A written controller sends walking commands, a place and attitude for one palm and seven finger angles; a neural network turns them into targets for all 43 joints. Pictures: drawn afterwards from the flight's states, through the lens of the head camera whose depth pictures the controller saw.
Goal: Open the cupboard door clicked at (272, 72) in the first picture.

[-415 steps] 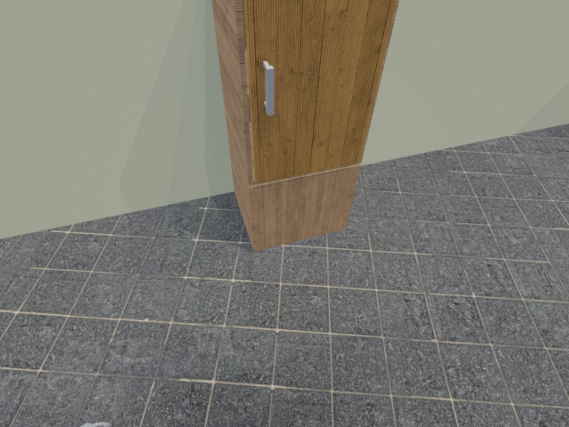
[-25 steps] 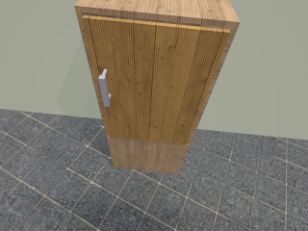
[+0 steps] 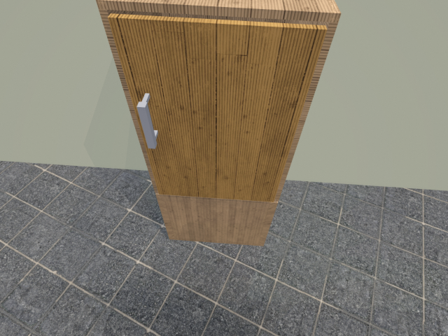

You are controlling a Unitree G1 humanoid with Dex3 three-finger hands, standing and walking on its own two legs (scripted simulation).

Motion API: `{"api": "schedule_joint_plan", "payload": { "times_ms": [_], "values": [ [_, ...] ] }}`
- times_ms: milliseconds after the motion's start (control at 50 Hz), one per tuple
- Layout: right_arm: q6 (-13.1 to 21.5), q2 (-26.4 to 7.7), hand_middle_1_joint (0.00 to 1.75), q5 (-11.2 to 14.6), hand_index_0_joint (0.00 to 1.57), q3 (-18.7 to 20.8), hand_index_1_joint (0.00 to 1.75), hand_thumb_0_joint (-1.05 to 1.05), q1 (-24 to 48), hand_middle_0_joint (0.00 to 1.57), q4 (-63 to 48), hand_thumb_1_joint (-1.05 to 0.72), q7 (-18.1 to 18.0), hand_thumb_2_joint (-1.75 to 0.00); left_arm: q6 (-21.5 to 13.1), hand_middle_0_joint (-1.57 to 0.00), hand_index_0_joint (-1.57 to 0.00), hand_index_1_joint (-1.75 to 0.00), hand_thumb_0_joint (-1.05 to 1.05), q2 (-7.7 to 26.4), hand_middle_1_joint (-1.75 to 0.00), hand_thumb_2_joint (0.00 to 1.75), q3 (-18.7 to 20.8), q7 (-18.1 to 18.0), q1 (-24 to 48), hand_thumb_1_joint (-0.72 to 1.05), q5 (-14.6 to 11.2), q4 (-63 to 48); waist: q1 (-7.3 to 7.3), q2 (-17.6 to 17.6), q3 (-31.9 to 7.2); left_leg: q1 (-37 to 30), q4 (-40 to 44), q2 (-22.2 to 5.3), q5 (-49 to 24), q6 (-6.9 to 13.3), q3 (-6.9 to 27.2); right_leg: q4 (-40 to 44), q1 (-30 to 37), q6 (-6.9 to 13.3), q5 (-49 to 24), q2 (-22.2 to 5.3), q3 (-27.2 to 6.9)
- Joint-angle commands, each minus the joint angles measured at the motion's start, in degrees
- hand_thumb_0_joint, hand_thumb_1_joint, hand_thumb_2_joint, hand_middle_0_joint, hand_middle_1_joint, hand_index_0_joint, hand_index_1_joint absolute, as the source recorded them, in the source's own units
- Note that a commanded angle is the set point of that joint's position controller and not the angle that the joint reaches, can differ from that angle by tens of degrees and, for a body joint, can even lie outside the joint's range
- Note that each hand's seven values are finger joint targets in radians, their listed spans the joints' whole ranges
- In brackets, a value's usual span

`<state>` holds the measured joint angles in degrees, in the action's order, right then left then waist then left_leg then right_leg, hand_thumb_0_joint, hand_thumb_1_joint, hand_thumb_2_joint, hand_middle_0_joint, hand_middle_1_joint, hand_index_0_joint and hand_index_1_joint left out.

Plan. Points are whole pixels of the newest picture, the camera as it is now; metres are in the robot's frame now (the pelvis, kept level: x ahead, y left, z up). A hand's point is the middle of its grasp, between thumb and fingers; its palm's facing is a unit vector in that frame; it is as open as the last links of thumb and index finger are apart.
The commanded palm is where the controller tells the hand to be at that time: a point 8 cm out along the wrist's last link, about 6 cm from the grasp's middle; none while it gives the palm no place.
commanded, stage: come to a stop and stand still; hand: left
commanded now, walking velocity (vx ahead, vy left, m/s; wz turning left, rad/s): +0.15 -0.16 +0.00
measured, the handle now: (149, 121) +0.57 +0.23 +0.03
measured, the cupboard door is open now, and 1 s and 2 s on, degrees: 0 0 0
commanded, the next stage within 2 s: look again from close up in 1.54 s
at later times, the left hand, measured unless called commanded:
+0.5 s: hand out of the picture -0.01 +0.13 -0.17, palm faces +0.00 -0.98 -0.18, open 7.3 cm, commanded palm none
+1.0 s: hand out of the picture -0.05 +0.15 -0.17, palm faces +0.03 -0.99 -0.15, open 7.3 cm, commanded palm none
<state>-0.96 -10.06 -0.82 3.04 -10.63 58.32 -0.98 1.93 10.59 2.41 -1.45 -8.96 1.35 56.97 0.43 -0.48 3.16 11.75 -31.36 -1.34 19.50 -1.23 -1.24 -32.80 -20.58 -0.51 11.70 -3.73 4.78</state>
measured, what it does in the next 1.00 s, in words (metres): steps on the spot: right foot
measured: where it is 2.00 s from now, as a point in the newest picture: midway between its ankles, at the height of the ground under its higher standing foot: outside the picture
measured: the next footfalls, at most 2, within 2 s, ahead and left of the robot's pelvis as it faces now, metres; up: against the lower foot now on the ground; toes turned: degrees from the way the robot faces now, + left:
right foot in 0.26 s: +0.03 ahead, -0.12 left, +0.00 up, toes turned -4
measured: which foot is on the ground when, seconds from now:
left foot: down 0.00-1.00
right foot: down 0.00-0.02, up 0.04-0.24, down 0.26-1.00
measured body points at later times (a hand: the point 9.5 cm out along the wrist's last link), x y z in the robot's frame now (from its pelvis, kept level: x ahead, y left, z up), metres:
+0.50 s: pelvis -0.01 -0.03 +0.01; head -0.01 -0.03 +0.46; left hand -0.01 +0.19 -0.15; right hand +0.00 -0.25 -0.16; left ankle -0.02 +0.12 -0.73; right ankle -0.01 -0.12 -0.73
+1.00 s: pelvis -0.03 -0.01 +0.01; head -0.05 +0.00 +0.46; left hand -0.05 +0.20 -0.15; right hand -0.08 -0.21 -0.15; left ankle -0.02 +0.12 -0.73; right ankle -0.01 -0.12 -0.73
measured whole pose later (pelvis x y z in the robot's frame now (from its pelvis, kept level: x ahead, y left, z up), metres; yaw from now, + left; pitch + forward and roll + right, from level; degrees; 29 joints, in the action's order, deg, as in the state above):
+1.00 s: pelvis -0.03 -0.01 +0.01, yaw +0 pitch -2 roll +0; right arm 0.3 -5.7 -1.0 -0.3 -22.4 64.4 -1.5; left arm -0.4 7.9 -0.1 -1.7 -20.5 0.9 63.2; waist -0.2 -1.1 -0.1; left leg 11.9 -27.6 -2.0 13.5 -0.8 -1.7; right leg -26.6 -11.9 1.1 12.6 -0.5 4.2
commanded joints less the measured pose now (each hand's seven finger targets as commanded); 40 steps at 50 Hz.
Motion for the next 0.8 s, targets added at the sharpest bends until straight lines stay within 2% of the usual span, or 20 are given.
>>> {"api": "schedule_joint_plan", "payload": {
  "times_ms": [0, 40, 60, 100, 140, 180, 200, 220, 240, 260, 280, 300, 320, 340, 380, 400, 460, 540, 660, 780],
  "values": [
    [1.7, -8.2, 0.3, -0.8, 0.2, 0.1, 0.3, 0.0, -1.5, 0.2, -1.8, -0.9, -0.6, -0.9, -0.4, -0.2, -0.2, -0.3, 0.0, 3.0, -0.3, 0.9, 0.7, 0.4, -1.0, 0.9, -0.3, -1.8, 0.28, 13.7, 2.0, 10.4, 25.2, -15.3, 10.4, 6.8, 19.0, -2.5, 4.2, -1.3, 8.2, 0.5, -2.8],
    [1.9, -7.0, 0.3, -0.8, 0.2, -0.3, 0.3, 0.0, -1.0, 0.2, -1.2, -0.9, -1.2, -0.9, -0.3, -0.2, -0.2, -0.3, 0.0, 3.0, -0.3, 0.9, 0.7, 0.9, -2.2, 0.9, -0.1, 0.0, 0.57, 12.4, 4.9, 9.0, 25.3, -13.1, 8.1, 6.4, 15.1, -6.6, 2.7, -0.8, 7.6, 1.1, -4.1],
    [1.9, -6.7, 0.3, -0.8, 0.2, -0.2, 0.3, 0.0, -1.7, 0.2, -0.8, -0.9, -1.4, -0.9, -0.3, -0.2, -0.2, -0.3, 0.0, 2.8, -0.3, 0.9, 0.6, 1.1, -3.1, 0.9, -0.1, 0.8, 0.36, 11.5, 5.0, 6.4, 24.7, -12.8, 6.2, 6.9, 14.0, -8.1, 1.0, -0.7, 8.6, 1.2, -4.0],
    [2.2, -6.9, 0.3, -0.8, 0.2, -0.1, 0.3, 0.0, -4.3, 0.2, 0.3, -0.9, -1.7, -0.9, -1.0, -0.2, -0.2, -0.3, 0.0, 2.5, -0.3, 0.9, 0.4, 1.5, -3.4, 0.9, -0.2, 1.3, -0.6, 9.5, 3.1, -1.4, 21.9, -13.0, -3.9, 8.0, 12.4, -8.1, -2.5, -0.8, 10.1, 1.1, -3.8],
    [2.2, -7.4, 0.3, -0.9, 0.2, 0.2, 0.3, 0.0, -6.7, 0.2, 1.4, -0.9, -1.7, -0.9, -1.5, -0.2, -0.2, -0.3, 0.0, 2.1, -0.3, 0.9, 0.1, 1.6, -2.7, 0.9, -0.4, 1.3, -1.82, 9.3, 0.7, -7.0, 17.8, -13.2, -17.4, 8.7, 10.6, -4.3, -2.3, -1.0, 11.7, 1.1, -2.8],
    [2.1, -7.1, 0.3, -0.5, 0.2, 0.2, 0.3, 0.0, -7.9, 0.2, 2.4, -0.9, -1.9, -0.9, -1.8, -0.2, -0.2, -0.3, 0.0, 1.9, -0.3, 0.9, -0.1, 1.4, -3.7, 0.9, -0.8, 2.2, -1.67, 7.9, -0.7, -8.1, 13.5, -12.2, -29.0, 8.0, 8.7, 2.7, 2.3, -0.9, 7.8, 1.6, -1.9],
    [2.1, -7.1, 0.3, -0.3, 0.2, 0.2, 0.3, 0.0, -8.0, 0.2, 2.9, -0.9, -2.0, -0.9, -2.1, -0.2, -0.2, -0.3, 0.0, 1.8, -0.3, 0.9, -0.1, 1.3, -6.3, 0.9, -0.9, 3.3, -0.61, 7.3, -2.7, -8.3, 10.3, -11.0, -32.8, 6.7, 7.4, 9.4, 6.5, -0.8, 1.5, 1.4, -1.8],
    [2.3, -6.3, 0.3, 0.1, 0.2, 0.0, 0.3, 0.0, -8.2, 0.2, 3.4, -0.9, -2.0, -0.9, -2.5, -0.2, -0.2, -0.3, 0.0, 2.7, -0.3, 0.9, -0.1, 0.9, -9.0, 0.9, -1.0, 4.8, -0.14, 5.3, -4.3, -6.4, 7.2, -9.0, -32.7, 4.7, 5.2, 13.1, 12.3, -0.2, -7.7, 0.0, -3.4],
    [2.6, -4.4, 0.3, 0.5, 0.2, -0.2, 0.3, 0.0, -8.7, 0.2, 3.4, -0.9, -1.9, -0.9, -2.9, -0.2, -0.2, -0.3, 0.0, 4.3, -0.3, 0.9, 0.0, 0.4, -10.8, 0.9, -1.0, 5.9, -0.33, 1.7, -5.7, -2.4, 5.6, -6.8, -26.5, 2.6, 2.9, 11.9, 17.6, 1.2, -17.6, -3.6, -6.7],
    [3.3, -6.2, 0.3, 0.9, 0.2, -0.5, 0.3, 0.0, -2.9, 0.2, -0.3, -0.9, -1.4, -0.9, -3.2, -0.2, -0.2, -0.3, 0.0, 5.7, -0.3, 0.9, -0.6, -2.5, -15.1, 0.9, 0.0, 7.6, 1.45, 0.9, -1.1, -0.1, -3.2, -5.1, -22.5, 0.6, -0.7, 10.8, 11.2, 1.4, -36.7, -5.8, -9.9],
    [2.3, -2.8, 0.3, 0.8, 0.2, -1.6, 0.3, 0.0, -3.8, 0.2, -1.4, -0.9, -0.9, -0.9, -4.2, -0.2, -0.2, -0.3, 0.0, 6.8, -0.3, 0.9, -0.2, -2.3, -13.3, 0.9, -0.2, 7.3, -0.76, -6.5, -1.7, 4.3, -4.5, -3.2, -11.5, 0.4, -1.6, 9.5, 15.2, 2.9, -44.9, -7.6, -7.6],
    [2.3, -1.4, 0.3, 0.3, 0.2, -1.7, 0.3, 0.0, -7.2, 0.2, -1.0, -0.9, -0.7, -0.9, -4.8, -0.2, -0.2, -0.3, 0.0, 5.0, -0.3, 0.9, -1.0, -2.1, -14.3, 0.9, -0.4, 7.0, -1.11, -12.0, -8.8, 3.4, -2.0, -2.4, -1.1, 1.6, -1.0, 7.3, 19.0, 4.4, -46.8, -8.3, -8.7],
    [2.4, -1.9, 0.3, 0.2, 0.2, -1.5, 0.3, 0.0, -8.4, 0.2, -0.5, -0.9, -0.8, -0.9, -4.8, -0.2, -0.2, -0.3, 0.0, 4.1, -0.3, 0.9, -1.3, -2.0, -13.3, 0.9, -0.2, 6.2, -1.39, -12.4, -10.8, 3.2, -0.6, -1.3, -2.0, 1.6, -1.2, 5.2, 21.8, 4.9, -51.3, -7.8, -7.6],
    [2.3, -2.0, 0.3, 0.3, 0.2, -1.5, 0.3, 0.0, -9.1, 0.2, 0.2, -0.9, -0.9, -0.9, -4.7, -0.2, -0.2, -0.3, 0.0, 4.2, -0.3, 0.9, -1.4, -1.8, -13.2, 0.9, -0.4, 5.6, -1.39, -8.6, -11.0, 1.4, 1.5, -1.3, -4.1, 1.7, -1.3, 5.0, 20.5, 5.0, -46.4, -7.5, -7.9],
    [2.3, -1.9, 0.3, 0.1, 0.2, -1.7, 0.3, 0.0, -10.4, 0.2, 1.2, -0.9, -0.9, -0.9, -4.2, -0.2, -0.2, -0.3, 0.0, 4.0, -0.3, 0.9, -1.4, -1.6, -11.9, 0.9, -0.5, 4.9, -1.92, 1.4, -8.3, -2.5, 3.9, -3.7, -13.7, 2.2, -0.3, 5.2, 14.5, 4.2, -29.0, -4.6, -6.6],
    [2.2, -2.5, 0.3, 0.0, 0.2, -1.8, 0.3, 0.0, -9.9, 0.2, 1.4, -0.9, -1.1, -0.9, -4.0, -0.2, -0.2, -0.3, 0.0, 3.6, -0.3, 0.9, -1.4, -1.4, -11.9, 0.9, -0.5, 4.7, -1.44, 2.4, -4.7, -1.6, 2.9, -4.5, -16.0, 2.3, 0.2, 6.1, 11.4, 3.8, -22.6, -3.4, -6.6],
    [1.6, -1.8, 0.3, 0.0, 0.2, -2.0, 0.3, 0.0, -9.6, 0.2, 1.2, -0.9, -1.0, -0.9, -3.7, -0.2, -0.2, -0.3, 0.0, 3.4, -0.3, 0.9, -1.4, -1.1, -11.8, 0.9, -0.5, 4.8, -1.62, -2.0, 1.9, 1.1, 3.7, -3.5, -8.5, 1.8, 0.0, 11.2, 6.4, 3.7, -8.3, -3.3, -8.1],
    [1.6, -1.6, 0.3, -0.1, 0.2, -2.3, 0.3, 0.0, -10.6, 0.2, 1.9, -0.9, -0.7, -0.9, -3.6, -0.2, -0.2, -0.3, 0.0, 3.3, -0.3, 0.9, -1.5, -0.9, -11.6, 0.9, -0.5, 4.4, -1.64, 0.2, 4.0, 1.5, 5.8, -3.2, -6.2, 2.0, 0.9, 14.0, 3.7, 3.6, 4.4, -2.4, -8.6],
    [1.8, -1.6, 0.3, -0.2, 0.2, -2.6, 0.3, 0.0, -12.1, 0.2, 2.2, -0.9, -0.6, -0.9, -3.5, -0.2, -0.2, -0.3, 0.0, 3.0, -0.3, 0.9, -1.4, -0.7, -12.8, 0.9, -0.7, 3.9, -1.09, -0.4, 4.4, 3.1, 7.7, -2.8, -4.3, 2.2, 1.4, 15.7, 4.0, 3.4, 10.0, -2.2, -8.9],
    [2.0, -1.2, 0.3, -0.2, 0.2, -2.6, 0.3, 0.0, -13.6, 0.2, 3.0, -0.9, -0.7, -0.9, -3.4, -0.2, -0.2, -0.3, 0.0, 2.6, -0.3, 0.9, -1.4, -0.6, -13.4, 0.9, -0.7, 3.6, -0.8, 0.5, 3.9, 4.5, 9.1, -3.0, -3.2, 2.2, 2.0, 15.4, 5.1, 3.1, 10.0, -2.0, -8.4]
  ]
}}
